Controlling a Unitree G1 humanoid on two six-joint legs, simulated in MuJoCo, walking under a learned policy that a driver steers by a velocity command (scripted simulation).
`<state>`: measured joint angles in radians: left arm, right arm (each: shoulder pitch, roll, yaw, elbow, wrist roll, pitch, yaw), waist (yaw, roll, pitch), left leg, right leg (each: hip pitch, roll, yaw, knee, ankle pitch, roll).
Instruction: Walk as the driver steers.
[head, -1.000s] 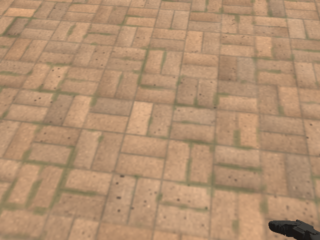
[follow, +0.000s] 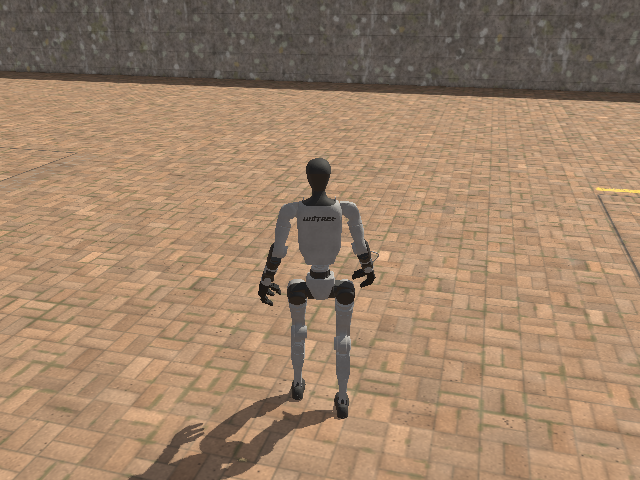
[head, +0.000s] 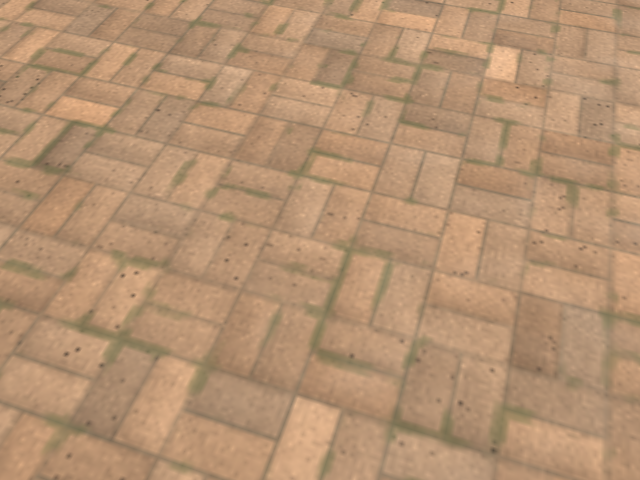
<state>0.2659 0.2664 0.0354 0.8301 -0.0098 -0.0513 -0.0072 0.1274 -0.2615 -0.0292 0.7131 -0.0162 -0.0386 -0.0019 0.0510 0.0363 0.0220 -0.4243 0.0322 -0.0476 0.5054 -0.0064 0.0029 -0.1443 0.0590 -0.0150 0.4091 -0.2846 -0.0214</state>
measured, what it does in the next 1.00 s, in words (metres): walks ahead, turning right: right foot, then left foot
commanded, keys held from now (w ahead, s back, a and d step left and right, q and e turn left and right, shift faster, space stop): e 0.36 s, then w+e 0.18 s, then w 0.46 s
